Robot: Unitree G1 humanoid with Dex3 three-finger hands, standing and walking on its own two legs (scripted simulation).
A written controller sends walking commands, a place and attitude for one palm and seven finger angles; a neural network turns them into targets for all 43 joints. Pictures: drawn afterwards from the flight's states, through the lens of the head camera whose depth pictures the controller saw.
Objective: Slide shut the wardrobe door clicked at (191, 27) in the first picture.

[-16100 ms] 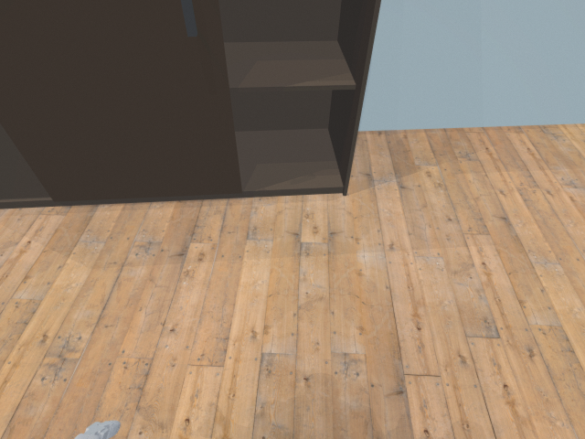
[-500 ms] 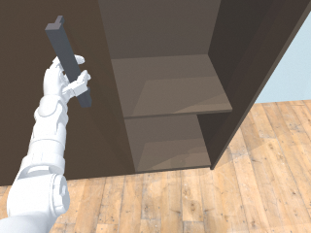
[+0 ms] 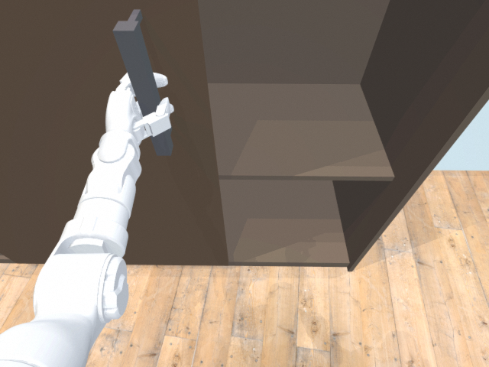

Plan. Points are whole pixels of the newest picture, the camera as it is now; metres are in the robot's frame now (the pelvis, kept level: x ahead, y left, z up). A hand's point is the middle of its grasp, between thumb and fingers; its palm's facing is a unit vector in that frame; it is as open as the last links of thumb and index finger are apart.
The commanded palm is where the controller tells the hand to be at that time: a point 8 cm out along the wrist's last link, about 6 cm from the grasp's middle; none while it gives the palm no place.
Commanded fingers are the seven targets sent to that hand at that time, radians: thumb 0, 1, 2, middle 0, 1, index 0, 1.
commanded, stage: tug the door sideways, standing still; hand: left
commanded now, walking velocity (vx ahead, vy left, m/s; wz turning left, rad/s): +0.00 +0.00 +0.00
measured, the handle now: (152, 91) +0.53 +0.16 +0.16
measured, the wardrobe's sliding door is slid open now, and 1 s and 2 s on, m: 0.50 0.49 0.33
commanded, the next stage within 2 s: step sideways, sliding the door along in 0.50 s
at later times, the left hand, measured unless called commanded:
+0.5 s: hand (170, 117) +0.48 +0.12 +0.15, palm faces +0.05 -1.00 -0.03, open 6.1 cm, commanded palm +0.45 +0.12 +0.15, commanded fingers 0.00 0.90 0.90 -0.45 -1.40 -0.45 -1.40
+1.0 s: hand (174, 117) +0.48 +0.12 +0.15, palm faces +0.20 -0.96 -0.18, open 6.2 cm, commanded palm +0.45 +0.13 +0.15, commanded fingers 0.00 0.90 0.90 -0.45 -1.40 -0.45 -1.40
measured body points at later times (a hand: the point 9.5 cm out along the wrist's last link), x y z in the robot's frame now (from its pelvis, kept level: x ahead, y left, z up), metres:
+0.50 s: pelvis -0.01 +0.01 +0.00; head +0.05 +0.00 +0.44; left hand +0.47 +0.18 +0.15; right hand +0.03 -0.24 -0.13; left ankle -0.04 +0.12 -0.73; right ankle -0.02 -0.13 -0.73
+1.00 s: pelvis +0.00 -0.04 -0.01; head +0.07 -0.08 +0.43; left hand +0.46 +0.17 +0.16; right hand +0.08 -0.29 -0.16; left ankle -0.05 +0.10 -0.69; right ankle +0.00 -0.11 -0.73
